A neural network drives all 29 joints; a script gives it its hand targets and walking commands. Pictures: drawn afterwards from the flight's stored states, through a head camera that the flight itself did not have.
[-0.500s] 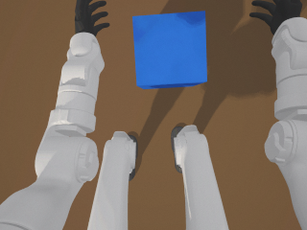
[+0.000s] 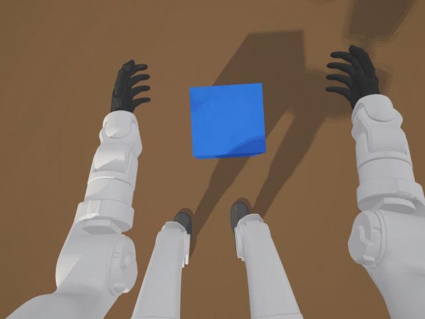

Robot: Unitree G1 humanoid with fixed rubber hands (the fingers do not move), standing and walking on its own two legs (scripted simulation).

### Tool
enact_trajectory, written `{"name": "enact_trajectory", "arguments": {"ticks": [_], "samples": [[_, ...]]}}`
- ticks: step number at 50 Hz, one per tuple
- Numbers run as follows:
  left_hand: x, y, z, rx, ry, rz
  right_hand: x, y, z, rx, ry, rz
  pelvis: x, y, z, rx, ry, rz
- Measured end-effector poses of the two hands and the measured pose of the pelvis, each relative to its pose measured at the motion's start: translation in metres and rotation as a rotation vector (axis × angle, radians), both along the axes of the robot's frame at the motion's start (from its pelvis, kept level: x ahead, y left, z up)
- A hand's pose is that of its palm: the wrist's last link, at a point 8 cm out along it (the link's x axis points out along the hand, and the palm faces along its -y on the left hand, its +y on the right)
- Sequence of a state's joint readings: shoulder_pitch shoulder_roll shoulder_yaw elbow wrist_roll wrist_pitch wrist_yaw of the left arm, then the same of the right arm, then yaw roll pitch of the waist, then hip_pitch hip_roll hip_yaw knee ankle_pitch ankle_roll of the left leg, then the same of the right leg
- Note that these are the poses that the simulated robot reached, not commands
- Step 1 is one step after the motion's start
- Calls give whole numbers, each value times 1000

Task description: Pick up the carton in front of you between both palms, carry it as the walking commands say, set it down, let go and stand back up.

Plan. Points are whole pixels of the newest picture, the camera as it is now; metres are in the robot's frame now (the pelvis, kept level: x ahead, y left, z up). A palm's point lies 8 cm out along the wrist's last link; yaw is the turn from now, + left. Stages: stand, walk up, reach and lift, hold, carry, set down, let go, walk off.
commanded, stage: let go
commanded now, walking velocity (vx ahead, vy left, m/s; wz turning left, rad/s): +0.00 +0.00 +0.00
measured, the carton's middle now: (226, 126) +0.48 -0.05 -0.54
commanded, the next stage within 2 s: stand in 1.12 s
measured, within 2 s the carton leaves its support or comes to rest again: neither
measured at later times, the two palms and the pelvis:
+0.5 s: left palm (26, 214) +0.30 +0.23 +0.01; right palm (390, 200) +0.29 -0.23 +0.01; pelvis +0.06 +0.02 +0.09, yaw -2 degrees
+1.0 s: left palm out of the picture +0.25 +0.25 +0.05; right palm (400, 268) +0.23 -0.21 +0.05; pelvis +0.07 +0.03 +0.11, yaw -2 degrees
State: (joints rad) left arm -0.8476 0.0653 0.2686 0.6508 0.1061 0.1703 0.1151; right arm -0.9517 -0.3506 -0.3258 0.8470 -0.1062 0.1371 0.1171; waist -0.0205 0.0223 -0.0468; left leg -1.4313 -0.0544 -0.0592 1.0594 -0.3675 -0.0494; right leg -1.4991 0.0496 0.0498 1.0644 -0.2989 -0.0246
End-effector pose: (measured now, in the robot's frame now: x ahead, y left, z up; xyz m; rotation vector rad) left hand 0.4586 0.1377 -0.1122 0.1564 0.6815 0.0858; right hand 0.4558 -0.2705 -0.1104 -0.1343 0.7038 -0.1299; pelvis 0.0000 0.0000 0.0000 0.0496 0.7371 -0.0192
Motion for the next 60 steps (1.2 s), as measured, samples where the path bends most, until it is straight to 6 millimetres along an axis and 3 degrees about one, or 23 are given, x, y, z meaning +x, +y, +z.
{"name": "enact_trajectory", "arguments": {"ticks": [12,29,34,40,55,60], "samples": [[-71,41,57,37,77,-53,-81,8,56,-14,52,4,36,4,53,-24,-158,-7],[-184,105,136,15,98,-32,-189,52,133,-6,77,22,69,24,104,-58,-514,-1],[-207,118,151,17,101,-34,-215,61,148,-6,82,25,75,30,112,-65,-634,-2],[-215,125,159,15,102,-45,-229,66,156,-5,89,31,77,34,114,-73,-743,-8],[-214,113,160,10,121,-47,-228,61,157,-7,106,33,75,28,112,-76,-831,-10],[-218,130,151,79,135,14,-229,42,148,-58,97,3,77,25,109,-71,-788,-3]]}}
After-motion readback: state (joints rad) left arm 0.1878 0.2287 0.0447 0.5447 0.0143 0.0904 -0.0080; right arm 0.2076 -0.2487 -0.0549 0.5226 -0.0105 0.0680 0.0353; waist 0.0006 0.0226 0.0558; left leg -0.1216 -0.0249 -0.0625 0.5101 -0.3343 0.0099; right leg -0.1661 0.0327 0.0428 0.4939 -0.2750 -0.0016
